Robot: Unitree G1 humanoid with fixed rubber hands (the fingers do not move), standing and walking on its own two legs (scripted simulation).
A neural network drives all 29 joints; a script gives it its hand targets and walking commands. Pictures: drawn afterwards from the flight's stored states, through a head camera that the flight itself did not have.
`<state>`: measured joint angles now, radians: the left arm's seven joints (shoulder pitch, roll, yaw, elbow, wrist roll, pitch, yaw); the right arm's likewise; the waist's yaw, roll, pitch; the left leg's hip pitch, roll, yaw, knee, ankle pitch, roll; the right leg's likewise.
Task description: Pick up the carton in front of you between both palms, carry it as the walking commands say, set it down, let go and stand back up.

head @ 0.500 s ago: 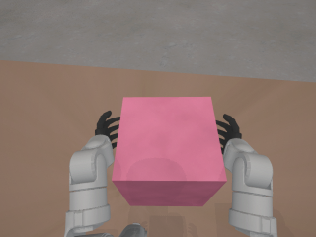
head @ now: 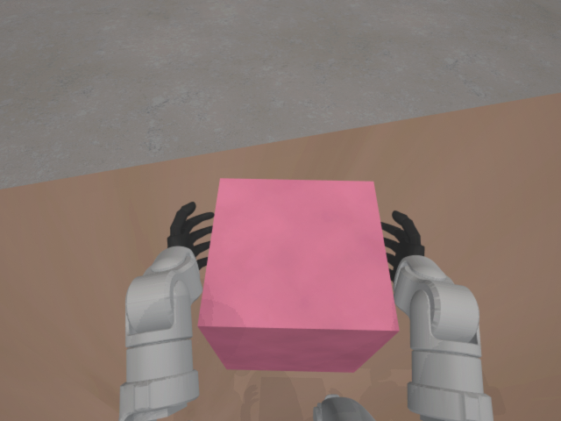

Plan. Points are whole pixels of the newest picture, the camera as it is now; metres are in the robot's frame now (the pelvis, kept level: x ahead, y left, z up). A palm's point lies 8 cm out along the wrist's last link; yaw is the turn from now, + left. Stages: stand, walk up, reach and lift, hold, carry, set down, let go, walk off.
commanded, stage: carry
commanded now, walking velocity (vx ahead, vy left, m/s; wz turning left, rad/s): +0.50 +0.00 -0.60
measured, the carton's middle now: (293, 284) +0.32 -0.01 +0.00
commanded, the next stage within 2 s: none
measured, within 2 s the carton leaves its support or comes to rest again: neither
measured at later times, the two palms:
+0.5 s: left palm (265, 125) +0.63 +0.02 +0.05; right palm (420, 153) +0.56 -0.27 +0.04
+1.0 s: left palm (292, 69) +0.91 -0.05 +0.01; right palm (411, 93) +0.81 -0.33 +0.01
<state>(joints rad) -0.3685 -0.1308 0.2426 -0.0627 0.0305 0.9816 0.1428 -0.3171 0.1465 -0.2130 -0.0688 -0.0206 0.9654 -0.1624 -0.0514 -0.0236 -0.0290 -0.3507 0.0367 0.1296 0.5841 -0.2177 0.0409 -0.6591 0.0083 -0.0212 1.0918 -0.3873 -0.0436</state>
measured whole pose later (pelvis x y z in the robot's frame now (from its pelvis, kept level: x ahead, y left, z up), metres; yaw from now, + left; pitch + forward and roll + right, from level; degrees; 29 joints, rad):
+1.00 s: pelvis +0.56 -0.08 -0.06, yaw -17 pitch +5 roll -1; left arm -0.35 -0.16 0.27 -0.06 0.07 0.98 0.14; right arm -0.37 0.11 -0.20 -0.01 0.00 1.00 -0.17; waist -0.09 0.02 -0.06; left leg -0.37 -0.08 -0.01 0.57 -0.19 0.04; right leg -0.58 0.02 0.00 0.84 -0.39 -0.03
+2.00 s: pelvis +1.14 -0.13 -0.14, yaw -5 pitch +4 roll +1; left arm -0.35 -0.13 0.22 -0.18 0.06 0.99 0.15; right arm -0.39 0.09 -0.18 -0.11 0.02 1.01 -0.16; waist -0.06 0.00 -0.07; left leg -0.11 -0.10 0.09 0.73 -0.48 0.06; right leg -0.47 0.04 -0.11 0.44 0.10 -0.14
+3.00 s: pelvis +1.72 -0.13 -0.20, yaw -5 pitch +4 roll +1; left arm -0.36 -0.13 0.23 -0.17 0.05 1.00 0.15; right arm -0.39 0.11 -0.18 -0.11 0.00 1.01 -0.16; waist -0.06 -0.01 -0.08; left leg -0.07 -0.07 0.08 0.61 -0.46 0.04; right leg -0.50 0.02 -0.12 0.44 0.07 -0.09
